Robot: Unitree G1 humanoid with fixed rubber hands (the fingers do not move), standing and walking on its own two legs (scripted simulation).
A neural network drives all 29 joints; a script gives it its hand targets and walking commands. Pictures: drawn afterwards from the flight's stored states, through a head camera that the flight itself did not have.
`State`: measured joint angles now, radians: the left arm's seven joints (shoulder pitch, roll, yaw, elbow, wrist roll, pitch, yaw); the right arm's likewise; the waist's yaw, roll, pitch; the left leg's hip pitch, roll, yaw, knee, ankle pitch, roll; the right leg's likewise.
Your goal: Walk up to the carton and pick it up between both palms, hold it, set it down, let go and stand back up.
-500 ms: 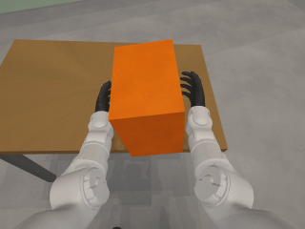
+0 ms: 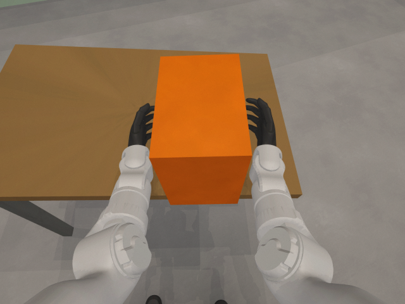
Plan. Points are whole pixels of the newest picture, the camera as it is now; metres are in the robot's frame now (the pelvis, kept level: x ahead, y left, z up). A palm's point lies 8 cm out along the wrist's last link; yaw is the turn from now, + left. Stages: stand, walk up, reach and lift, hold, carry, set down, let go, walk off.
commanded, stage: set down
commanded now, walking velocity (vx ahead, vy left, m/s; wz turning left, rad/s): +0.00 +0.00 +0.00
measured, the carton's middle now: (201, 135) +0.46 +0.02 -0.01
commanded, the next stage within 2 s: none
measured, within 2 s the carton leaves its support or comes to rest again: rests again in 0.02 s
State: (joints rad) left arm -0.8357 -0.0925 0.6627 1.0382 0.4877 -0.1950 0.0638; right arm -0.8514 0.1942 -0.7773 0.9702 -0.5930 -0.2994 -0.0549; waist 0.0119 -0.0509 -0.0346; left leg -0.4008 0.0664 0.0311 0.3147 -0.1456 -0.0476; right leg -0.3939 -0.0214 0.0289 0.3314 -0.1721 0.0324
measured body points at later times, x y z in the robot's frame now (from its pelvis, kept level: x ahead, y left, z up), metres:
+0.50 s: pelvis +0.00 +0.00 +0.00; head +0.10 +0.02 +0.44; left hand +0.43 +0.15 +0.01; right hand +0.44 -0.11 +0.04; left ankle -0.01 +0.15 -0.75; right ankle -0.02 -0.14 -0.75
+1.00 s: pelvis +0.00 +0.00 +0.00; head +0.11 +0.02 +0.44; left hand +0.43 +0.14 +0.01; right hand +0.43 -0.12 +0.03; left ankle -0.01 +0.15 -0.75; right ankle -0.02 -0.14 -0.75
